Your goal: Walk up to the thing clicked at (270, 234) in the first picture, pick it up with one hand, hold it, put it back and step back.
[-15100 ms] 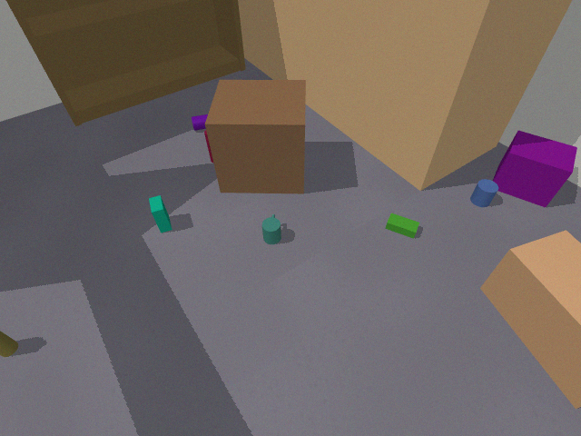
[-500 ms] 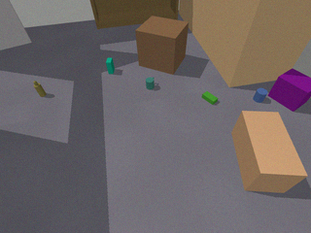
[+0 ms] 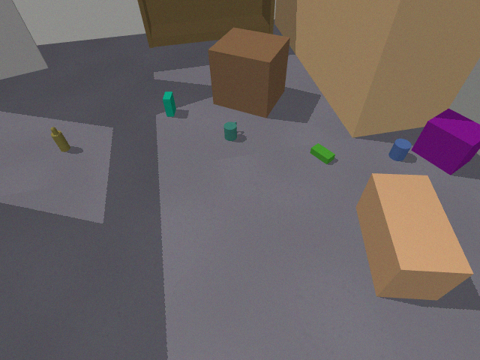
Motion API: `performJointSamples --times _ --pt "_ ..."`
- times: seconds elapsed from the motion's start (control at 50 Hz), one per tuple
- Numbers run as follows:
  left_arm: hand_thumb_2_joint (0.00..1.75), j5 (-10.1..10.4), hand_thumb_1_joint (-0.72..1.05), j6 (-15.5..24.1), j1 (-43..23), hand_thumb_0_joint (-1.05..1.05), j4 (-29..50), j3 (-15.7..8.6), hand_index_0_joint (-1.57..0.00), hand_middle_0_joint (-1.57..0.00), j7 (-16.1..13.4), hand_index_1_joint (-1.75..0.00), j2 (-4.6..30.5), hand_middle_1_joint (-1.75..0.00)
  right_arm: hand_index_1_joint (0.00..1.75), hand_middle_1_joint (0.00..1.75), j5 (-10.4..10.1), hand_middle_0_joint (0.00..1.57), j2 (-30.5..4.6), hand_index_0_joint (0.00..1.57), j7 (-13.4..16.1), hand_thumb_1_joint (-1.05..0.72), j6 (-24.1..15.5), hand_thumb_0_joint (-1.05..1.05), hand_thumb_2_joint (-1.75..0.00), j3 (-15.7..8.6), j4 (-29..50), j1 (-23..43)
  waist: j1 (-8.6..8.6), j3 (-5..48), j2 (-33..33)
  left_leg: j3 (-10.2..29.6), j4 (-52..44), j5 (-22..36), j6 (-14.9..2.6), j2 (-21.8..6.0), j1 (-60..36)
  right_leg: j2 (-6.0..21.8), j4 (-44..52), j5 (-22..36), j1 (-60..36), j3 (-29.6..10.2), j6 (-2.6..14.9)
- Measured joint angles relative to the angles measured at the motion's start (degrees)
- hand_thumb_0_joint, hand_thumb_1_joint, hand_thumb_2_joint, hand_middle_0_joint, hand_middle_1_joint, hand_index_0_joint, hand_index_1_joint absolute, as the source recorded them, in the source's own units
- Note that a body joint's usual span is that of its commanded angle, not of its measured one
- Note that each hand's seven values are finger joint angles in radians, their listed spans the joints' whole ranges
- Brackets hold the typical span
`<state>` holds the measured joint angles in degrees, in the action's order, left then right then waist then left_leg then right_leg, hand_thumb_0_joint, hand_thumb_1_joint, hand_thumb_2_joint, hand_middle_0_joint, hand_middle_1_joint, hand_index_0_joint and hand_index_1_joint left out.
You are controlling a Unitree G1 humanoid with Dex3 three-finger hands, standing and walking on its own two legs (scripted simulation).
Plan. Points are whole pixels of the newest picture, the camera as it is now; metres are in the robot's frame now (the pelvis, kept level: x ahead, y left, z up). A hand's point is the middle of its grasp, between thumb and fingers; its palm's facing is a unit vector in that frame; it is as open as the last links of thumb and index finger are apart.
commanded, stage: stand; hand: left
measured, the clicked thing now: (231, 130) +1.53 +0.11 -0.74
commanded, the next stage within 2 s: walk up in 0.74 s
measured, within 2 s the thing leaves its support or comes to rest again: neither
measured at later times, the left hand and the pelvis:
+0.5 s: hand out of the picture +0.07 +0.26 -0.15, palm faces -0.01 -0.94 -0.34, open 7.4 cm; pelvis +0.00 +0.00 +0.00, yaw +0 degrees
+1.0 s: hand out of the picture +0.06 +0.32 -0.16, palm faces +0.03 -0.94 -0.35, open 7.4 cm; pelvis +0.04 +0.03 -0.01, yaw +0 degrees
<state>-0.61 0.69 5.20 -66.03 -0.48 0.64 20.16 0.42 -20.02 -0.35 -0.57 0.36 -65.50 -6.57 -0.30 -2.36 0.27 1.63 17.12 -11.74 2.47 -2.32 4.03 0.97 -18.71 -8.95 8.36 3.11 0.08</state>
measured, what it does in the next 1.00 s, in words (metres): shifts its weight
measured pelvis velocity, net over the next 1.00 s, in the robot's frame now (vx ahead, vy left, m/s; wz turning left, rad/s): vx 0.04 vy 0.03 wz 0.01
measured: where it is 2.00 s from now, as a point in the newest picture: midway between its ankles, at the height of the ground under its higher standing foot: (254, 298)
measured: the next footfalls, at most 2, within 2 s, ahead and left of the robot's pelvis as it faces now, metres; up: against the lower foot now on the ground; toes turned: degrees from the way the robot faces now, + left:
right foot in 1.44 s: +0.38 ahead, -0.13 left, +0.00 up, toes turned -9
left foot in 1.90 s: +0.65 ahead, +0.10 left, +0.00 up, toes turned +0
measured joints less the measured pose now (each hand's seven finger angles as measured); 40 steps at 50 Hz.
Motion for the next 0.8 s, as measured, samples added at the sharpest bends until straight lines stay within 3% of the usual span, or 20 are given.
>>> performJointSamples --times 0.74,0.8 --pt "0.9 0.02 0.9 -0.15 0.76 0.01 0.14 0.06 -0.2 -0.2 0.1 -0.3 -0.04 -0.3 0.3 0.29 0.07 0.2 -0.12 0.21 0.08 -0.9 -0.01 0.01 -0.9 0.28 0.5 -0.92 -0.11 -0.1 0.27 0.06 -0.2 0.11 -0.06 0.22 -0.09 0.25 -0.36 -0.24 0.12 0.03 -0.08" --pt "0.9 -1.19 0.9 0.28 2.81 0.01 2.34 -1.97 -0.2 -0.2 1.96 -0.3 0.19 -0.3 0.3 0.3 1.15 0.21 -0.47 0.21 -1.35 -0.9 -0.51 0.01 -0.9 -1.46 2.24 -2.66 -0.39 1.1 0.48 -0.3 6.98 -10.96 -3.03 -0.04 2.8 -0.15 -4.65 -7.79 1.9 -0.24 0.91"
